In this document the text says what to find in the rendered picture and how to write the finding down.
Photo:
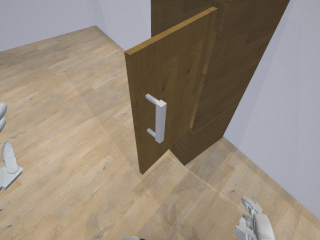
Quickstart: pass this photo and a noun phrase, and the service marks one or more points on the left robot hand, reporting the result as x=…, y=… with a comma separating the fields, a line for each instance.
x=10, y=171

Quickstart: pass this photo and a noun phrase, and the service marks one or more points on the right robot hand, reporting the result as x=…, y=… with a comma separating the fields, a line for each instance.
x=259, y=226

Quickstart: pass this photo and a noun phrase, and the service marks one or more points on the handle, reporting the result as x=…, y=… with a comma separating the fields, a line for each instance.
x=160, y=118

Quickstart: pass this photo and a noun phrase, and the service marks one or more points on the cupboard door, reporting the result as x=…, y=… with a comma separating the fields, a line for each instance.
x=168, y=67

